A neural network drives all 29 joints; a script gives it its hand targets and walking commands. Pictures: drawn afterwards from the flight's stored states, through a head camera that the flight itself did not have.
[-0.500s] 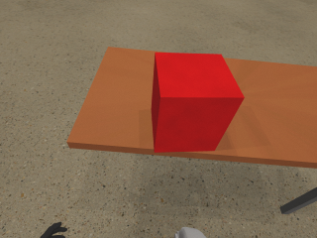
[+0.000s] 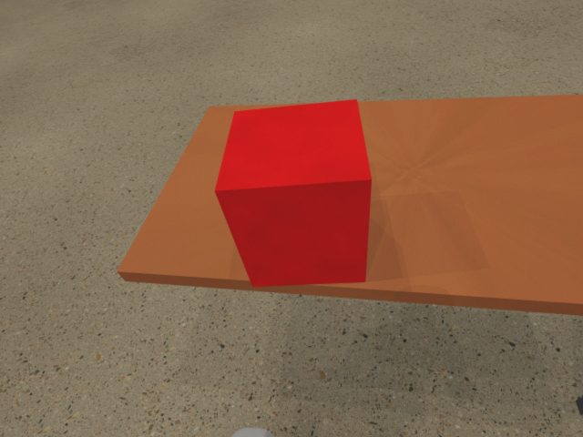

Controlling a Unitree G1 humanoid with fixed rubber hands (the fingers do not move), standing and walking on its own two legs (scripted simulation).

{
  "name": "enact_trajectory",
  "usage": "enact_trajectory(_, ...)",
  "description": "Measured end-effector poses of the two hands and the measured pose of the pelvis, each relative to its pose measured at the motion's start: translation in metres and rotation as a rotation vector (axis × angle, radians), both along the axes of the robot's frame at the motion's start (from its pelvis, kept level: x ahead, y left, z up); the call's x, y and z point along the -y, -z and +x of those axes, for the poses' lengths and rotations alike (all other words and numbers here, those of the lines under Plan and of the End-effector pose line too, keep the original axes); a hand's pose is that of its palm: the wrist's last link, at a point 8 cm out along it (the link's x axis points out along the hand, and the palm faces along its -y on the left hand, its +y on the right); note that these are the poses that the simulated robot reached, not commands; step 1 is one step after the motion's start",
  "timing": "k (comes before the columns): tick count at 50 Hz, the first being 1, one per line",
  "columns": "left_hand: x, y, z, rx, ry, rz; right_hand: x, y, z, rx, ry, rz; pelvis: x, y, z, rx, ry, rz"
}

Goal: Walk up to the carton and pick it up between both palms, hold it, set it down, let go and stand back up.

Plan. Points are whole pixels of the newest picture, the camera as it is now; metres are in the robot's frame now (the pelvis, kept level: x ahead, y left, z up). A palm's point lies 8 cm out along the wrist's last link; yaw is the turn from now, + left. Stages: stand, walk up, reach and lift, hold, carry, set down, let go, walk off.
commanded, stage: walk up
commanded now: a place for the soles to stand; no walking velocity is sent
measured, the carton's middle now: (301, 198) +0.50 +0.01 +0.03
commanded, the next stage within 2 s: none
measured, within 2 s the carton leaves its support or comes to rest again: neither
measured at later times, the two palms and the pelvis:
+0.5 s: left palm out of the picture +0.08 +0.36 -0.11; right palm out of the picture +0.05 -0.19 -0.09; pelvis +0.00 +0.09 +0.00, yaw -2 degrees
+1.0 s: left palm (108, 432) +0.16 +0.31 -0.09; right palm out of the picture +0.01 -0.20 -0.12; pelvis +0.00 +0.07 +0.00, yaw -9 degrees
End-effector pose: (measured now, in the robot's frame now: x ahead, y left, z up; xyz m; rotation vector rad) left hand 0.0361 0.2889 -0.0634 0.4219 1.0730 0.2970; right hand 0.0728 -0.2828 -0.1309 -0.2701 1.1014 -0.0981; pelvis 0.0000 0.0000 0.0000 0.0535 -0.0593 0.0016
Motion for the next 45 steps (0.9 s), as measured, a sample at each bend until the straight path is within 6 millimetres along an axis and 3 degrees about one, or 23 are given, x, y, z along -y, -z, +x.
enact_trajectory(6, -0.004, 0.008, -0.008, -0.013, -0.009, -0.024, -0.004, 0.002, -0.031, -0.113, 0.036, -0.010, -0.009, 0.000, 0.000, -0.015, -0.011, -0.006)
enact_trajectory(14, -0.045, 0.042, -0.015, -0.028, -0.023, -0.081, -0.045, -0.014, -0.012, -0.025, 0.028, -0.050, -0.043, 0.012, -0.004, -0.018, -0.005, -0.045)
enact_trajectory(18, -0.063, 0.058, -0.001, -0.027, -0.002, -0.132, -0.065, -0.024, -0.014, 0.030, 0.071, -0.085, -0.066, 0.015, -0.006, -0.009, 0.016, -0.058)
enact_trajectory(24, -0.070, 0.048, 0.036, 0.005, 0.066, -0.172, -0.093, -0.042, -0.025, 0.034, 0.115, -0.093, -0.086, -0.001, -0.003, -0.028, 0.036, -0.098)
enact_trajectory(28, -0.075, 0.046, 0.047, -0.012, 0.103, -0.172, -0.107, -0.041, -0.028, 0.025, 0.127, -0.081, -0.092, -0.004, -0.001, -0.042, 0.071, -0.092)
enact_trajectory(32, -0.069, 0.050, 0.056, -0.042, 0.133, -0.175, -0.114, -0.035, -0.037, 0.016, 0.158, -0.065, -0.094, -0.002, 0.002, -0.045, 0.103, -0.080)
enact_trajectory(38, -0.036, 0.051, 0.092, 0.008, 0.219, -0.193, -0.107, -0.013, -0.063, -0.020, 0.211, -0.027, -0.088, 0.008, 0.001, -0.034, 0.156, -0.054)
enact_trajectory(41, -0.022, 0.042, 0.108, 0.058, 0.254, -0.193, -0.102, -0.005, -0.071, -0.028, 0.220, -0.001, -0.083, 0.009, -0.001, -0.028, 0.162, -0.071)
enact_trajectory(45, -0.020, 0.030, 0.120, 0.115, 0.246, -0.188, -0.098, -0.005, -0.071, -0.010, 0.225, 0.019, -0.076, 0.006, 0.002, -0.031, 0.160, -0.045)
